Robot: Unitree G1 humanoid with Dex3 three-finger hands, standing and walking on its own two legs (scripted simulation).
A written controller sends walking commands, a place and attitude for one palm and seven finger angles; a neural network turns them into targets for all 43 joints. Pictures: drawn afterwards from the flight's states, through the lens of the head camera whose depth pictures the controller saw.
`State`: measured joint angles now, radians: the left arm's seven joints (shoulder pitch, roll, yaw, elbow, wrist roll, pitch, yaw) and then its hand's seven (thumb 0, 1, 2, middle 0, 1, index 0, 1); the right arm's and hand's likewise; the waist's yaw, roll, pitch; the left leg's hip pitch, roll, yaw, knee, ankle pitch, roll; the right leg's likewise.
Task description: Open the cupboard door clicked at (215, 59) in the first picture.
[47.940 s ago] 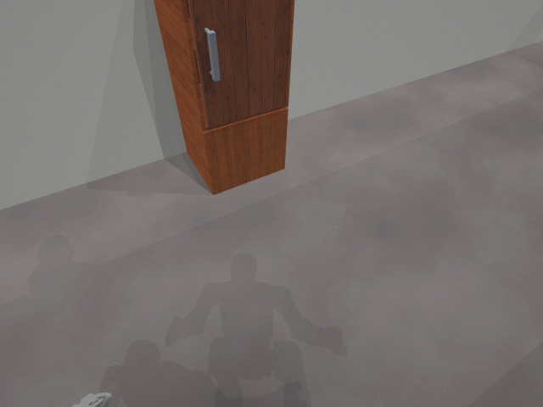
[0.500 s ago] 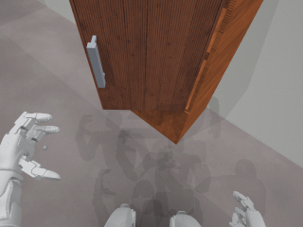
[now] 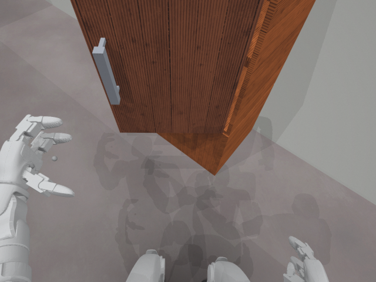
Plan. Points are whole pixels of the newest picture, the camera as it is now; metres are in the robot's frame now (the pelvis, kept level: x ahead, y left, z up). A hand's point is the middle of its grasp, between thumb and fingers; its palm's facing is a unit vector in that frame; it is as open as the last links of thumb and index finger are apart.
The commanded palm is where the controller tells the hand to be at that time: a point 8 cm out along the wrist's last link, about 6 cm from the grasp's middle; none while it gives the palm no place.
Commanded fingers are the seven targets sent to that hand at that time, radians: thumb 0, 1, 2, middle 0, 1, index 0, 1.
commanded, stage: move the hooked fingers beside the handle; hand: left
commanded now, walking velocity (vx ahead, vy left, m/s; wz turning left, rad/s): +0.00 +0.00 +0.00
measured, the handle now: (109, 73) +0.59 +0.23 +0.05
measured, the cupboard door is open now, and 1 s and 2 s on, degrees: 40 40 40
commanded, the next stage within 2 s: none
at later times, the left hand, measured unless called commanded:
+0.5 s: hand (65, 130) +0.41 +0.29 +0.04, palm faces +0.03 -1.00 -0.01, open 14.0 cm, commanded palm +0.39 +0.33 +0.05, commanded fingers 0.00 -0.50 0.30 -0.30 -1.20 -0.30 -1.20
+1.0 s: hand (79, 101) +0.49 +0.28 +0.05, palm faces +0.05 -1.00 -0.02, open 14.0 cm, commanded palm +0.47 +0.32 +0.04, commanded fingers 0.00 -0.50 0.30 -0.30 -1.20 -0.30 -1.20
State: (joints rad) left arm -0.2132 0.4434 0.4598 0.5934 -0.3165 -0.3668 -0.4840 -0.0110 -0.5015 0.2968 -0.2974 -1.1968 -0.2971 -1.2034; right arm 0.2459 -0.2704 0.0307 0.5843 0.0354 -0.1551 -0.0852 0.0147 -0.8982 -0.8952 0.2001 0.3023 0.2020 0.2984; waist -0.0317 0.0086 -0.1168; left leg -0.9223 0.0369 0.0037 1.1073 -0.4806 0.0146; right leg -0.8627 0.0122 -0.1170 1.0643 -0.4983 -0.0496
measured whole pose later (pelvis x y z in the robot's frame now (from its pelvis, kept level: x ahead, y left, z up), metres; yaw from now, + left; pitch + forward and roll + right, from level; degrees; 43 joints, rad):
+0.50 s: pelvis +0.00 +0.02 -0.01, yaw -1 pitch +20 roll -3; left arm -0.52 0.54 0.50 0.92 -0.24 -0.38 -0.49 -0.01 -0.50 0.30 -0.30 -1.20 -0.30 -1.20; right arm 0.31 -0.28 0.02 0.62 0.03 -0.08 -0.07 0.01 -0.90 -0.90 0.20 0.30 0.20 0.30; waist -0.09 0.01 -0.12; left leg -1.01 0.04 0.02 1.14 -0.48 0.04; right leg -0.95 0.02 -0.10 1.08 -0.48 -0.03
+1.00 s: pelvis +0.00 +0.03 -0.01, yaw -2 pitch +24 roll -4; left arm -0.80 0.63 0.50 1.14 -0.13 -0.43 -0.38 -0.01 -0.50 0.30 -0.30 -1.20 -0.30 -1.20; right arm 0.35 -0.28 0.04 0.63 0.00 0.03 -0.04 0.01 -0.90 -0.89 0.20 0.30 0.20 0.30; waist -0.15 0.01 -0.11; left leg -1.10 0.04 0.03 1.17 -0.49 0.05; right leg -1.03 0.02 -0.09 1.09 -0.48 -0.01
